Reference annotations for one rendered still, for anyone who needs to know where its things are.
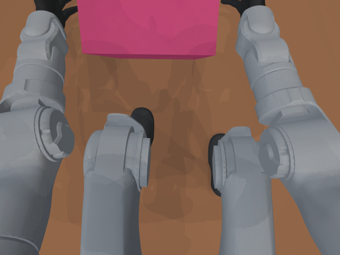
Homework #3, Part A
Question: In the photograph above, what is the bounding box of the robot left hand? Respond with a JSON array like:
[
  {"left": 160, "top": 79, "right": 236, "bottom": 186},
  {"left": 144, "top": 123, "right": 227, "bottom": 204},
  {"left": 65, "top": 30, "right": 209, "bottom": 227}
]
[{"left": 34, "top": 0, "right": 78, "bottom": 28}]

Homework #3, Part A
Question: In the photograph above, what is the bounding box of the robot right upper arm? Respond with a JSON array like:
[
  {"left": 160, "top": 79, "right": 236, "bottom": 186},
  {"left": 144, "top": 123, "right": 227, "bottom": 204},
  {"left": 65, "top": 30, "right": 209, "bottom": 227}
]
[{"left": 258, "top": 118, "right": 340, "bottom": 255}]

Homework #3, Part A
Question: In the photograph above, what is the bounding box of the carton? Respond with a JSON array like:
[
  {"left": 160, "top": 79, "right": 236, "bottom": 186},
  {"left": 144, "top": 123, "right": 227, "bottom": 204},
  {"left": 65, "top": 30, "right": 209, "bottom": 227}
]
[{"left": 77, "top": 0, "right": 219, "bottom": 60}]

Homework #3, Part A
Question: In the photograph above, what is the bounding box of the robot right hand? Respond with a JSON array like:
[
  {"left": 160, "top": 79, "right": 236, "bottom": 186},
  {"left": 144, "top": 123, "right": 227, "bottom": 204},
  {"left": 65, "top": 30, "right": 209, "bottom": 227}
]
[{"left": 221, "top": 0, "right": 266, "bottom": 17}]

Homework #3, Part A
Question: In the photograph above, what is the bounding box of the right robot forearm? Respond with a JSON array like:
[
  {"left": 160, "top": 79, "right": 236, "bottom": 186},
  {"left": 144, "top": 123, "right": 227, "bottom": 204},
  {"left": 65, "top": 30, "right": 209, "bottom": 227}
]
[{"left": 235, "top": 5, "right": 340, "bottom": 135}]

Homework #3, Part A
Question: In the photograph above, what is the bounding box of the robot left upper arm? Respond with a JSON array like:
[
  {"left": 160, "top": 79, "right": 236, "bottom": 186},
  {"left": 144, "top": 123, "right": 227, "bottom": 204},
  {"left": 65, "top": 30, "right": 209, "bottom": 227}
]
[{"left": 0, "top": 106, "right": 75, "bottom": 255}]

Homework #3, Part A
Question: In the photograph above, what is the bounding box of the left robot foot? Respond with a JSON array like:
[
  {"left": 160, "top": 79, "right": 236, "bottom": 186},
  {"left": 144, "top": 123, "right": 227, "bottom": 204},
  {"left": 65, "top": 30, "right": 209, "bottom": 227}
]
[{"left": 131, "top": 107, "right": 154, "bottom": 145}]

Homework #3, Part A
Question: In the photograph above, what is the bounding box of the robot right thigh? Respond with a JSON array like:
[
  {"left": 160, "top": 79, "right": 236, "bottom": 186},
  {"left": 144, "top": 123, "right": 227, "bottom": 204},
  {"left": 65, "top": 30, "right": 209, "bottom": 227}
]
[{"left": 212, "top": 136, "right": 276, "bottom": 255}]

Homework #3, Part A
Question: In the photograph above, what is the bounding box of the left robot forearm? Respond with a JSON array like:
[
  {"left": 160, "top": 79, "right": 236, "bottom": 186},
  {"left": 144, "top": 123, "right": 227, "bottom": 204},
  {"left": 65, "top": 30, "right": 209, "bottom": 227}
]
[{"left": 0, "top": 10, "right": 69, "bottom": 114}]

